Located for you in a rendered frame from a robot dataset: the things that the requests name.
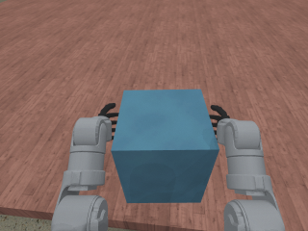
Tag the robot right forearm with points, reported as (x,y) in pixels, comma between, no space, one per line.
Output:
(246,165)

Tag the right robot hand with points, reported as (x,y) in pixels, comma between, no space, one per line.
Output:
(222,115)

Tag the left robot hand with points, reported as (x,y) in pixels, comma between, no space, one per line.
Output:
(104,112)

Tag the robot left forearm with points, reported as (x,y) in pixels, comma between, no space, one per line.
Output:
(85,169)

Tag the carton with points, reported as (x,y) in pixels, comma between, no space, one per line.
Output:
(164,146)

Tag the robot left upper arm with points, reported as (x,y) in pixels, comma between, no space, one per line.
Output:
(81,213)

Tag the robot right upper arm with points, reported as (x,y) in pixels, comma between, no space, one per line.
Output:
(251,215)

